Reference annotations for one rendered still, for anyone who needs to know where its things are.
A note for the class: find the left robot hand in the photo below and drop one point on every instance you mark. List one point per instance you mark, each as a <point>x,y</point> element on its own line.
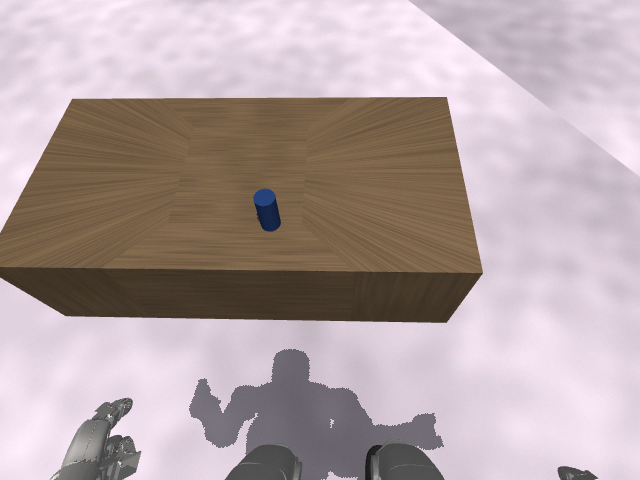
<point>116,456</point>

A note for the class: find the right robot foot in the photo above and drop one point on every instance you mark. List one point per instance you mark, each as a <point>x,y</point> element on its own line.
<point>372,451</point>

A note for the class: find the left robot arm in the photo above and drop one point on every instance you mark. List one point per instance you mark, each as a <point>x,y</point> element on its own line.
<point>78,471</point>

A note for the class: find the can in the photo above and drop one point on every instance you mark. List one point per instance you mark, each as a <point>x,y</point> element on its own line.
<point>267,209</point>

